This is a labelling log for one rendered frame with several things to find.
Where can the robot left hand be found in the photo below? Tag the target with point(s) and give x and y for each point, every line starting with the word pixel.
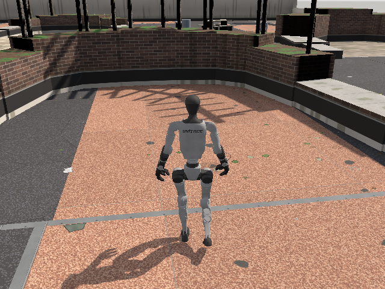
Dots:
pixel 162 172

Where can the robot right hand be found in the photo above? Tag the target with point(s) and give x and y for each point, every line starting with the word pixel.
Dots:
pixel 220 167

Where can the left robot thigh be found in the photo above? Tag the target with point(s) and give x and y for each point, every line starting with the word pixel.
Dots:
pixel 178 179

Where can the left robot upper arm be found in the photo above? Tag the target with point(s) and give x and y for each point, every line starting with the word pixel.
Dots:
pixel 174 126

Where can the right robot upper arm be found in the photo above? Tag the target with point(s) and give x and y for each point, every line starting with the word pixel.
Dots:
pixel 210 126

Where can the left robot forearm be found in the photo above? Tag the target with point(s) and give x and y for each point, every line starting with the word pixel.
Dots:
pixel 162 160

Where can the right robot foot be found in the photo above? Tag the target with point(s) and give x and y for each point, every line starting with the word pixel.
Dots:
pixel 207 241

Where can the right robot forearm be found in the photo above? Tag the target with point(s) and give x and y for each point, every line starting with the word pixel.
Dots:
pixel 222 158

